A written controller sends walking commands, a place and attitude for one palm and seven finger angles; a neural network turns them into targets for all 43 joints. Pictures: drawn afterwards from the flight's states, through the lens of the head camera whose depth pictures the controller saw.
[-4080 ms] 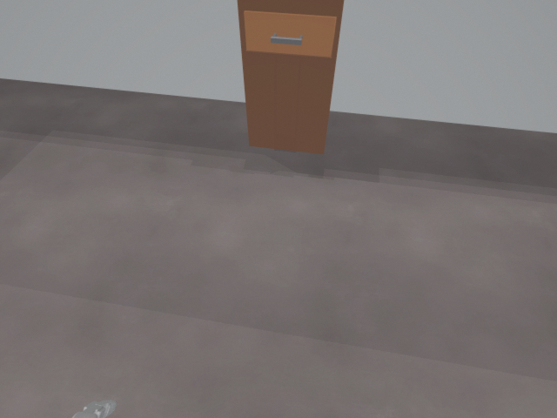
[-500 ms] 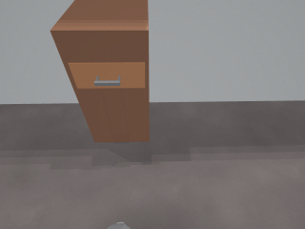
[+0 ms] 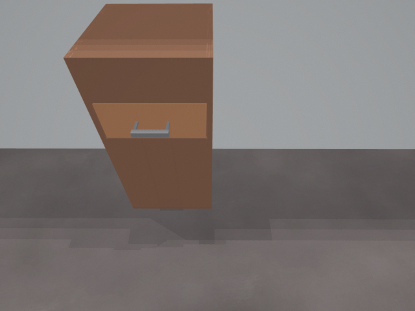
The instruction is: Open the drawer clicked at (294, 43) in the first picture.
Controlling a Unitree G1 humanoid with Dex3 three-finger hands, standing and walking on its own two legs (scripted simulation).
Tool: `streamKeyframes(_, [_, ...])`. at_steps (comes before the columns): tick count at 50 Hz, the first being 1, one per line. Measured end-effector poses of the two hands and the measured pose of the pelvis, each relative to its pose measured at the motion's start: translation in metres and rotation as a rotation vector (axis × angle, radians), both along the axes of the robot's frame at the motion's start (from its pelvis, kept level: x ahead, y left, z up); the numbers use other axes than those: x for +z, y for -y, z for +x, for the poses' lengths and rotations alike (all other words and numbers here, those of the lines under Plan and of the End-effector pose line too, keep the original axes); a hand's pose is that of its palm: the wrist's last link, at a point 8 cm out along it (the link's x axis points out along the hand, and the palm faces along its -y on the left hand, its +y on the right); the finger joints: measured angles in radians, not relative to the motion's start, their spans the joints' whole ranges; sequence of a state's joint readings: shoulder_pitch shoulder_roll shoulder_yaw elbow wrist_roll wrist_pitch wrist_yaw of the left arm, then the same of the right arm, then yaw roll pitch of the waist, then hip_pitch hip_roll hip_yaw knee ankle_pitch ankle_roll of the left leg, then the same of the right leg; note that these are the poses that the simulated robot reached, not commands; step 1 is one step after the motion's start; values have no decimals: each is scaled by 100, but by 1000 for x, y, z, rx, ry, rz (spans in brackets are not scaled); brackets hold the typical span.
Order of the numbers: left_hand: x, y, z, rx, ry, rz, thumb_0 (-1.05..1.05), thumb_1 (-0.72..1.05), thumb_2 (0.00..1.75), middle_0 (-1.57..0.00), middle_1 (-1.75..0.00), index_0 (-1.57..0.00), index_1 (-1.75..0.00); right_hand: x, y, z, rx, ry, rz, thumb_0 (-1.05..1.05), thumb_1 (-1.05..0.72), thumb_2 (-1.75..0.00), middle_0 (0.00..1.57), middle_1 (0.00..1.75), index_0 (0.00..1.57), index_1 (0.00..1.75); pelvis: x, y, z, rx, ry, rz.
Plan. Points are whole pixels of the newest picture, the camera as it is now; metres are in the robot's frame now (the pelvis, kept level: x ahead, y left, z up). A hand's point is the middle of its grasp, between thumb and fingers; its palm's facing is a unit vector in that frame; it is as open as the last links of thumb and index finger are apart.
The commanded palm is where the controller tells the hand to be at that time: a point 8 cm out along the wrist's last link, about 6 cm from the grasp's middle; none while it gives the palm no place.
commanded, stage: take the last steps up to it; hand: left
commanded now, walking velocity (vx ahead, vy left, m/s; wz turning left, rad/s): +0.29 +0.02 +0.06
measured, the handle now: (151, 128) +0.71 +0.23 -0.14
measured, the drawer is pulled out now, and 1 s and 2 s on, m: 0.00 0.00 0.00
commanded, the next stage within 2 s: come to a stop and stand still in 0.38 s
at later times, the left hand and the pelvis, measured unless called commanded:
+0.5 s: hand out of the picture +0.07 +0.16 -0.20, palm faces +0.17 -0.98 -0.11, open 7.3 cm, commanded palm none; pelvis +0.16 +0.01 -0.02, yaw +3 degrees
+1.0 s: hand (146, 261) +0.26 +0.16 -0.16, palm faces +0.05 -0.96 -0.28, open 7.3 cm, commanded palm none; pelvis +0.19 -0.03 -0.01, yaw +2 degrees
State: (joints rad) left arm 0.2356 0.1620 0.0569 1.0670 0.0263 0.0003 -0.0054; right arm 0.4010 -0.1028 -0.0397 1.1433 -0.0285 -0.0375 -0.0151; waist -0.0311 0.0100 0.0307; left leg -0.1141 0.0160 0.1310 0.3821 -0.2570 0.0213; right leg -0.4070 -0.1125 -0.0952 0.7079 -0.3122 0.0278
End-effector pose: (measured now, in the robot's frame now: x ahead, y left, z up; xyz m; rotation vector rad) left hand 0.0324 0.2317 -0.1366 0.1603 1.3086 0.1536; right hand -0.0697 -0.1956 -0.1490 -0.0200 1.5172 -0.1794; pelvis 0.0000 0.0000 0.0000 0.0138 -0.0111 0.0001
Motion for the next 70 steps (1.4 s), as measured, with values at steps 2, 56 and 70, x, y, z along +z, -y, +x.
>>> streamKeyframes(2, [0,8,23,-11,35,14,1,92,90,-20,-30,-20,-30,-7,6,4,-11,-25,18,1,-91,-90,20,30,20,30,-5,10,14,1,2,8])
streamKeyframes(56, [5,42,215,19,107,31,0,91,90,-20,-30,-20,-30,-11,70,276,111,128,-57,0,-91,-90,20,30,19,29,-5,39,182,47,-6,3])
streamKeyframes(70, [-6,37,137,91,-47,0,-1,92,90,-20,-30,-20,-30,-2,48,216,125,37,-36,0,-91,-90,20,30,20,30,0,36,168,38,3,-12])
